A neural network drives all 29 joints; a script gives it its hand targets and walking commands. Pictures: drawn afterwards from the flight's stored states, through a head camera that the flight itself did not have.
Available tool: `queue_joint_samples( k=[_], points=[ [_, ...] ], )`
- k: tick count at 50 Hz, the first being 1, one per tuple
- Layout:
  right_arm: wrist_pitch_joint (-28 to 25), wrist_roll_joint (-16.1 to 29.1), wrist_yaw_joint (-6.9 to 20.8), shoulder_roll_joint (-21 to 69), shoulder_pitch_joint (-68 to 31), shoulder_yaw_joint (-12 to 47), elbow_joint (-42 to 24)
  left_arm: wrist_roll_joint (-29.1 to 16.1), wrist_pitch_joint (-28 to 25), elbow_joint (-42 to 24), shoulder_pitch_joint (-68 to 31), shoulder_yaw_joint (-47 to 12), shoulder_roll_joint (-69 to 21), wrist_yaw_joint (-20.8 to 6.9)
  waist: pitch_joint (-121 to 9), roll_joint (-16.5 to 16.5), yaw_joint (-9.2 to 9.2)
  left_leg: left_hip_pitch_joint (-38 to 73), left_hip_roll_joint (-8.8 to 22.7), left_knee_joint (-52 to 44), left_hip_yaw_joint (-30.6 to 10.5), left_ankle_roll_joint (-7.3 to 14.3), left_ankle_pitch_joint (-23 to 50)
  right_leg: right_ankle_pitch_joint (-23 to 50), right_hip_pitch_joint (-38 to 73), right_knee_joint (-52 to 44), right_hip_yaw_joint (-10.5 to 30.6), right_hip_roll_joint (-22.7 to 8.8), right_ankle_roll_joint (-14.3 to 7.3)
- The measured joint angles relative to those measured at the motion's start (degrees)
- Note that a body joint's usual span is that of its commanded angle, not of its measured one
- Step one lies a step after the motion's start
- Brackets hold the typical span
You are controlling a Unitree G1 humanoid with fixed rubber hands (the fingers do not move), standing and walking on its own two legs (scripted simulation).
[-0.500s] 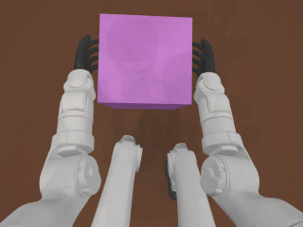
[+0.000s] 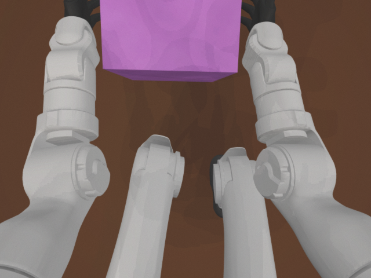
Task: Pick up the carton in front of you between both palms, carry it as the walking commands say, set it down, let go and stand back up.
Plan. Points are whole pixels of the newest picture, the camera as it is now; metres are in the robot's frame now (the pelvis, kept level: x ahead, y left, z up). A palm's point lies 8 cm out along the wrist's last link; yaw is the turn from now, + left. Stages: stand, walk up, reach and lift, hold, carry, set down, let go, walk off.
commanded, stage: set down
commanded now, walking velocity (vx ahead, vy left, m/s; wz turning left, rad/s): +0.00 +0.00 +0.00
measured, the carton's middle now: (172, 26) +0.53 +0.11 -0.22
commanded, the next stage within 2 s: none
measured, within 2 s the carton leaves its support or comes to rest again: rests again in 0.62 s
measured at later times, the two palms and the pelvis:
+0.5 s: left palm (94, 26) +0.50 +0.25 -0.20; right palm (250, 30) +0.55 -0.05 -0.21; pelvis +0.01 +0.00 -0.04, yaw -1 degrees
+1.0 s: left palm (95, 31) +0.49 +0.26 -0.22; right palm (250, 31) +0.55 -0.05 -0.22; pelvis +0.00 +0.00 -0.05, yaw +0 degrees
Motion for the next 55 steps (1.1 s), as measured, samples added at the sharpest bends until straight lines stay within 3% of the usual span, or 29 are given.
queue_joint_samples(
  k=[14,32,55],
  points=[
    [-0.5,5.0,-2.3,-3.5,-4.8,6.5,3.3,-5.3,-0.8,2.5,-3.5,-2.6,3.5,0.8,7.7,0.9,1.32,-1.9,1.9,8.3,1.7,1.0,-3.3,-2.7,-2.2,8.1,0.3,1.6,0.8],
    [-1.9,5.2,-1.3,-5.2,-7.1,7.5,9.9,-3.3,-2.1,7.3,-4.3,-1.9,4.3,-2.2,10.3,-0.6,1.78,-1.4,3.4,10.4,1.9,0.4,-3.8,-2.3,-2.9,10.7,-0.9,1.5,-0.8],
    [-3.4,0.3,4.8,-6.6,-11.2,3.1,13.8,0.0,-3.7,11.3,-7.8,1.4,6.0,-6.8,13.7,0.0,1.48,-1.0,4.5,11.6,2.9,1.3,-2.7,-1.5,-2.5,12.3,-1.5,-0.2,-1.5]
  ],
)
